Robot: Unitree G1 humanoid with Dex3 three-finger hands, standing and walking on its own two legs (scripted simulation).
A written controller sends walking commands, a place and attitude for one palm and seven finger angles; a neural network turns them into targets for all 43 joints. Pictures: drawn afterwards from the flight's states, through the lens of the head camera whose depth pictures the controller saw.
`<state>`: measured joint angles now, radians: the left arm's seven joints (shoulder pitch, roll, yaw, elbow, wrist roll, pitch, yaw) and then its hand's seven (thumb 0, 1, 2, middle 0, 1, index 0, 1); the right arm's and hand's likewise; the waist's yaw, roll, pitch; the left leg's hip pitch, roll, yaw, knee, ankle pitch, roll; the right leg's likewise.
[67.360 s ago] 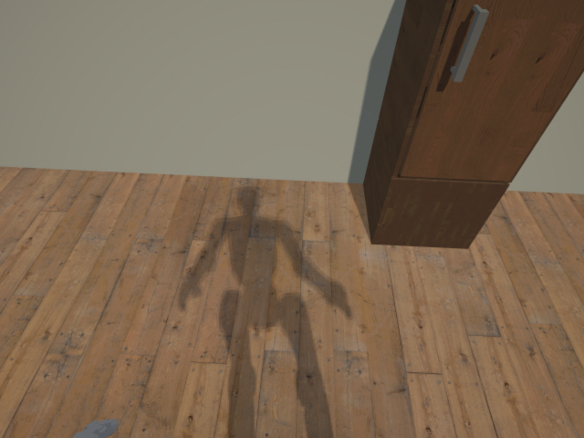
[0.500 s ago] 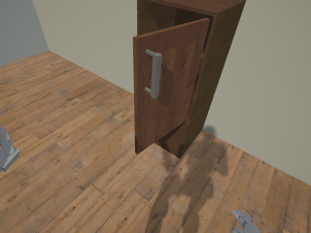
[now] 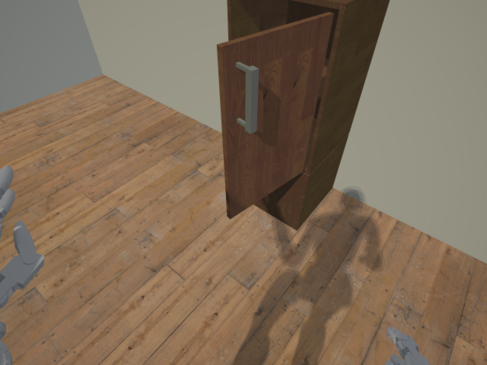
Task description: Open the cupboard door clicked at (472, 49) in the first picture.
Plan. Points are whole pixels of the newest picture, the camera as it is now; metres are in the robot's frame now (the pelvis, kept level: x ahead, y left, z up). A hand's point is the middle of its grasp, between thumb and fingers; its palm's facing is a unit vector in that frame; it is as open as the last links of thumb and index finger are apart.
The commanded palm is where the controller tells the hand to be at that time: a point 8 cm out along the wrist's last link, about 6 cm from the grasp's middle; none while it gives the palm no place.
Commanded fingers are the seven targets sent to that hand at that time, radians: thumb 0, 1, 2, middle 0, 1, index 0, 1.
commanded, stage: stop stepping back and stand still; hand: left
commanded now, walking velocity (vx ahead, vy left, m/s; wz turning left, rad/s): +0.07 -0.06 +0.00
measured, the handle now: (245, 98) +0.68 +0.03 +0.12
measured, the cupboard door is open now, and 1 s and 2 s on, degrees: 79 79 79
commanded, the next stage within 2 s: let the arm hang, fingers relaxed in 1.06 s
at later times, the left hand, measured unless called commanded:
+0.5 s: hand (56, 248) +0.22 +0.25 +0.16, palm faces +0.41 -0.78 -0.47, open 7.4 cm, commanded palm +0.16 +0.30 +0.18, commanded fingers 0.00 0.90 0.90 -0.20 -0.30 -0.20 -0.30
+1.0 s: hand (38, 237) +0.24 +0.29 +0.15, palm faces +0.38 -0.79 -0.48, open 7.4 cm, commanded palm +0.18 +0.33 +0.18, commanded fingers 0.00 0.90 0.90 -0.20 -0.30 -0.20 -0.30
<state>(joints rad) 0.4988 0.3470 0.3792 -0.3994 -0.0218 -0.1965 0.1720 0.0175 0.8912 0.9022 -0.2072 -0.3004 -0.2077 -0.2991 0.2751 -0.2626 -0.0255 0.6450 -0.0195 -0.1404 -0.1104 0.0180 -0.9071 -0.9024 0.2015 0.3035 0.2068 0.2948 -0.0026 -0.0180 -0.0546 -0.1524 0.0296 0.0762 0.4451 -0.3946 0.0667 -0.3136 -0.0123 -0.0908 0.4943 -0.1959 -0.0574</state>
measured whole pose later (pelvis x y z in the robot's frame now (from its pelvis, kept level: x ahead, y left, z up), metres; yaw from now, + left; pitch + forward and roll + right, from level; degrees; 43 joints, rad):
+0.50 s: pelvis +0.03 +0.00 +0.00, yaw +1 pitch -2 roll +0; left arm 0.56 0.38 0.38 -0.46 -0.03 -0.23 0.16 0.02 0.89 0.90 -0.21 -0.30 -0.21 -0.30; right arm 0.21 -0.24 -0.01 0.63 -0.01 -0.12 -0.07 0.02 -0.91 -0.90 0.20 0.30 0.21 0.29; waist 0.00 0.02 0.06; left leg -0.22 0.04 0.03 0.46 -0.21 0.02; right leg -0.21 0.05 -0.09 0.47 -0.23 -0.08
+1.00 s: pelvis +0.04 +0.03 +0.00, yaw -1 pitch -1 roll +0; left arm 0.57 0.40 0.39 -0.47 -0.05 -0.18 0.15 0.02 0.89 0.90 -0.21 -0.30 -0.21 -0.30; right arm 0.20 -0.20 0.02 0.60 0.01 -0.08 -0.06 0.02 -0.91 -0.90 0.20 0.30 0.21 0.29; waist 0.01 0.01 0.05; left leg -0.21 0.01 0.07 0.45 -0.23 0.02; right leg -0.19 0.03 -0.05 0.42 -0.21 -0.03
